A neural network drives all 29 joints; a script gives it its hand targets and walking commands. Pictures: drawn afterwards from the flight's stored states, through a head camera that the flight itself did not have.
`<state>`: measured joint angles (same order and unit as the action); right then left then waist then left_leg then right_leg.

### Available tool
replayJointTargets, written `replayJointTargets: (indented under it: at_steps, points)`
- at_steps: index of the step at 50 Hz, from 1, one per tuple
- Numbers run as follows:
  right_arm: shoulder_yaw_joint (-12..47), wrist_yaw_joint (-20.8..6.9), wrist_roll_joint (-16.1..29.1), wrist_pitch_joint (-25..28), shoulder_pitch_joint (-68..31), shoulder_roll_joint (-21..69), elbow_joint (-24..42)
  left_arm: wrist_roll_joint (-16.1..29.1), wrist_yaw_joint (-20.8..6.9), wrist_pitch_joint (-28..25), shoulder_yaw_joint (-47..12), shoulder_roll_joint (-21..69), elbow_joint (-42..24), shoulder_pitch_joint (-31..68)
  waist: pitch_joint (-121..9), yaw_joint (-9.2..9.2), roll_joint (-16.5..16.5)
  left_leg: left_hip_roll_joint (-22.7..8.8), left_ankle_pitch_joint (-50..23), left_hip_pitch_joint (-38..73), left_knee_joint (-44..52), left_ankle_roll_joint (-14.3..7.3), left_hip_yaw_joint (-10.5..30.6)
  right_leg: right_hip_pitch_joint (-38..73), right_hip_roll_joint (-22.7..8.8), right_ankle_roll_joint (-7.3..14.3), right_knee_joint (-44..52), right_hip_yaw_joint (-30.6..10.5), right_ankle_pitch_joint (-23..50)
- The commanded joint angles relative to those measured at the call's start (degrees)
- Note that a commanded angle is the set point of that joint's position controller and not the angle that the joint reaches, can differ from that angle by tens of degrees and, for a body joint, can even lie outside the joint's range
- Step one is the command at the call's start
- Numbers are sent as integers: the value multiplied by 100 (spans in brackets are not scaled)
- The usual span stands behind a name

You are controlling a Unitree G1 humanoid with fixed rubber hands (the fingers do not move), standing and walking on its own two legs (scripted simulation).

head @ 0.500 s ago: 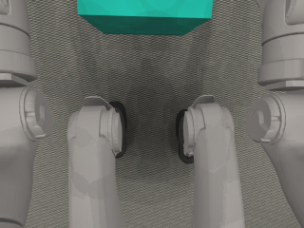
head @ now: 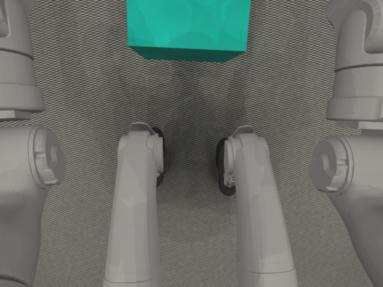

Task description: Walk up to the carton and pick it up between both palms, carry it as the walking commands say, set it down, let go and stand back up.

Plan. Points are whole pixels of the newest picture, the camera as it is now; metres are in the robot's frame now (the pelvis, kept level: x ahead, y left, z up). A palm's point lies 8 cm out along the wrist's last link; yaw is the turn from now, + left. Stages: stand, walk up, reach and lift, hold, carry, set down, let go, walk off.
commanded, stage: set down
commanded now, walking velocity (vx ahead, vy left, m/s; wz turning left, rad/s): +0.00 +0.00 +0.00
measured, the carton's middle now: (187, 16) +0.57 +0.02 -0.41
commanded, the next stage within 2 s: let go in 0.40 s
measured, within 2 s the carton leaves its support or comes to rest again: neither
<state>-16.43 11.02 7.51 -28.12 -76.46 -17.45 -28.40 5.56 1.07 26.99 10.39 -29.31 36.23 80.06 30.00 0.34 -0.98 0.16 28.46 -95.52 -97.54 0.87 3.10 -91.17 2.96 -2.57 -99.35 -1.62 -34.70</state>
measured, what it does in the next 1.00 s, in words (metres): rises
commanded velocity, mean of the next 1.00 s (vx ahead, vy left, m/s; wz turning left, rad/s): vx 0.00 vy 0.00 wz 0.00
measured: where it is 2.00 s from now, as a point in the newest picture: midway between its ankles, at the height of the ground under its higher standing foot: (191, 171)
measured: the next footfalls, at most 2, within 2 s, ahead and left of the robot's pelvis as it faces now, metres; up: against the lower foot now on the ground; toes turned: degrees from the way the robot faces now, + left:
none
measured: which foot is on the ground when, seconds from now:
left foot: down 0.00-1.00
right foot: down 0.00-1.00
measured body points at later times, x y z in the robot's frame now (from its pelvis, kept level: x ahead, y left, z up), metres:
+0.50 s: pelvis +0.00 +0.00 +0.10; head +0.34 +0.02 +0.37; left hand +0.57 +0.25 +0.01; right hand +0.56 -0.18 -0.01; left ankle +0.12 +0.13 -0.50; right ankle +0.09 -0.13 -0.50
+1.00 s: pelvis +0.04 +0.00 +0.17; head +0.18 +0.02 +0.60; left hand +0.34 +0.26 +0.10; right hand +0.36 -0.24 +0.11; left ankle +0.12 +0.13 -0.50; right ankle +0.09 -0.13 -0.50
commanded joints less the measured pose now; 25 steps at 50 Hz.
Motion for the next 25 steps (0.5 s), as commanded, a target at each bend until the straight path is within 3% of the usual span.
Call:
replayJointTargets:
  at_steps: [1, 4, 6, 8, 12, 14, 17, 19, 20, 21, 22, 23, 25]
  points:
    - [-81, -114, 322, 166, -1159, -1482, 1248, 369, -26, -205, 348, -1815, -1391, 1799, -13211, -306, 642, 472, -3545, 6058, 1613, -132, -389, 3496, 341, 2, 2108, 715, 3387]
    - [-98, -138, 274, 117, -1169, -1491, 1024, 394, -72, -160, 241, -1810, -1272, 1972, -13130, -356, 756, 456, -3489, 6393, 1960, -106, -349, 3644, 312, 10, 2474, 698, 3329]
    - [-118, -142, 332, 124, -1361, -1603, 1220, 406, -66, -157, 217, -1863, -1373, 2075, -13205, -349, 790, 431, -3472, 6617, 2188, -117, -342, 3829, 302, 18, 2731, 670, 3305]
    - [-53, -171, 304, 94, -1414, -1587, 987, 461, -77, -107, 119, -1717, -1151, 2162, -13116, -456, 766, 413, -3292, 6797, 2429, -111, -316, 3934, 290, 31, 2958, 698, 3139]
    - [-75, -186, 238, 111, -1538, -1571, 929, 399, -140, -139, 137, -1782, -912, 2220, -12836, -442, 720, 394, -3349, 7051, 2838, -130, -302, 4193, 259, 5, 3395, 647, 3212]
    - [-90, -226, 129, 142, -1511, -1472, 114, 319, -203, -151, 161, -1678, -199, 2304, -11878, -467, 762, 327, -2790, 6632, 3061, -129, -288, 3877, 180, 34, 3638, 620, 2742]
    - [-124, -288, -62, 348, -1711, -1333, -223, 198, -327, -338, 209, -1428, 366, 2358, -10999, -554, 567, 299, -2414, 6277, 3331, -115, -292, 3786, 148, 2, 3884, 641, 2477]
    - [-129, -270, -55, 523, -1751, -1414, 252, 153, -308, -485, 263, -1468, -166, 2320, -11829, -506, 690, 344, -2965, 6795, 3278, -76, -306, 4247, 182, 10, 3876, 620, 2983]
    - [-35, -282, -52, 545, -1596, -1339, 158, 127, -293, -485, 183, -1353, 204, 2087, -11848, -444, 647, 340, -2974, 6882, 3308, -89, -242, 4220, 173, -1, 3877, 651, 2941]
    - [-98, -275, -192, 544, -1252, -1457, 125, 74, -275, -485, 233, -1388, 251, 1741, -12208, -523, 555, 338, -3024, 7038, 3326, -71, -206, 4546, 187, 16, 3908, 650, 3047]
    - [-50, -292, -195, 534, -987, -1473, 117, 30, -238, -464, 211, -1317, 189, 1513, -12255, -477, 648, 369, -3167, 7144, 3358, -38, -222, 4624, 177, 41, 3922, 639, 3130]
    - [-58, -294, -250, 540, -683, -1548, 478, 10, -197, -479, 235, -1392, -232, 1073, -12867, -528, 562, 385, -3577, 7604, 3361, -47, -184, 5086, 216, 20, 3934, 648, 3500]
    - [263, -416, -388, 528, 91, -1331, 944, -105, -79, -465, 183, -1212, -566, 70, -13436, -258, 618, 415, -4241, 8110, 3320, -33, -192, 5360, 225, 76, 3856, 586, 4028]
